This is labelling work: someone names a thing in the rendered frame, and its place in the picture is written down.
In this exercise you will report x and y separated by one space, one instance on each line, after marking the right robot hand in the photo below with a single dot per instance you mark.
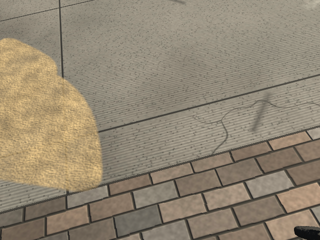
307 232

